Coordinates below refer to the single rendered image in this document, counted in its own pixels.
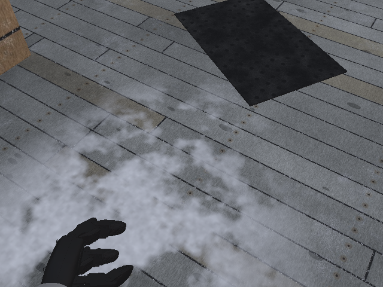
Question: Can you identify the left robot hand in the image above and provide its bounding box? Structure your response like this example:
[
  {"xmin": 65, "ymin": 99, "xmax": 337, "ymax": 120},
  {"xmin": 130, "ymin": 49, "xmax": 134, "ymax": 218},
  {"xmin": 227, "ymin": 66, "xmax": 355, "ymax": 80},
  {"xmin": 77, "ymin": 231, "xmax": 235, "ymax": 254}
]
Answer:
[{"xmin": 41, "ymin": 217, "xmax": 133, "ymax": 287}]

